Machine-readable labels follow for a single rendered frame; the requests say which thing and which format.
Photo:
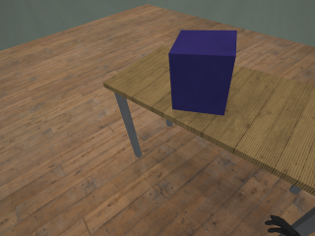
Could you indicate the robot right hand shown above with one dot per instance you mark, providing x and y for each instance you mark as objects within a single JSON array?
[{"x": 284, "y": 227}]

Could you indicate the table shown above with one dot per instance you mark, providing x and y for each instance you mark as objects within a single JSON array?
[{"x": 268, "y": 121}]

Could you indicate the carton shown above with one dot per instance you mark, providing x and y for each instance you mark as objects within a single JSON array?
[{"x": 201, "y": 63}]

